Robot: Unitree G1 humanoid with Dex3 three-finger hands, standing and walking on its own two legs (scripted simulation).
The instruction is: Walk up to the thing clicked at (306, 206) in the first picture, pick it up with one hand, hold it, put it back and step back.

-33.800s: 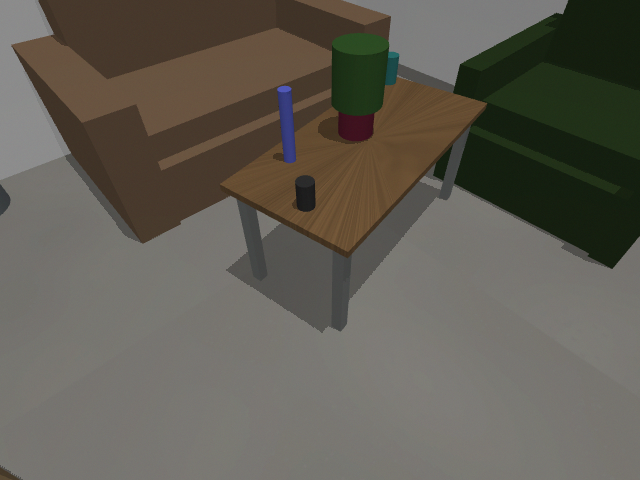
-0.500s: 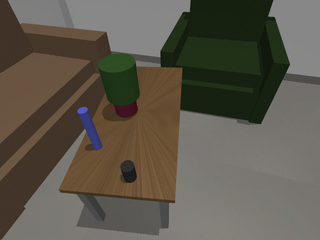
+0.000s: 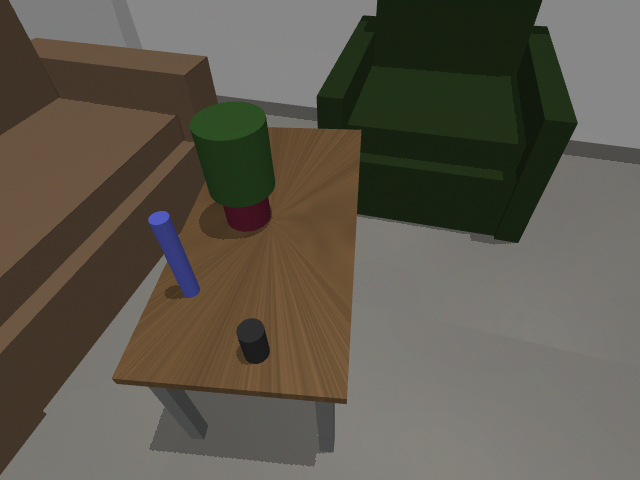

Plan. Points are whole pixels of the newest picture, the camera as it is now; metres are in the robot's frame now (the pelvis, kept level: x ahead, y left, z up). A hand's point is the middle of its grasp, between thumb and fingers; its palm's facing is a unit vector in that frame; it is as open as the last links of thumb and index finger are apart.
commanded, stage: stand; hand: left
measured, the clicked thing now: (253, 341) +0.47 +0.18 -0.26
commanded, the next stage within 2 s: step back in 0.30 s
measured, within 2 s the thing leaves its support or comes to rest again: neither
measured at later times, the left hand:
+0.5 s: hand out of the picture +0.08 +0.28 -0.17, palm faces +0.00 -0.93 -0.38, open 7.4 cm
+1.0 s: hand out of the picture +0.01 +0.32 -0.18, palm faces -0.10 -0.92 -0.38, open 7.4 cm
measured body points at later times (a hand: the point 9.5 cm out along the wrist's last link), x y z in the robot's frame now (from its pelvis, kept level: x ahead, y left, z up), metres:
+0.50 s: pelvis -0.03 +0.02 -0.01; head +0.03 +0.02 +0.43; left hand +0.08 +0.33 -0.14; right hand +0.07 -0.30 -0.14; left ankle -0.04 +0.14 -0.72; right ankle +0.00 -0.13 -0.75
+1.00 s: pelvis -0.11 +0.06 -0.03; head -0.04 +0.06 +0.42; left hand +0.01 +0.37 -0.15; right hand -0.02 -0.25 -0.14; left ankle -0.05 +0.15 -0.75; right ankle -0.14 -0.06 -0.74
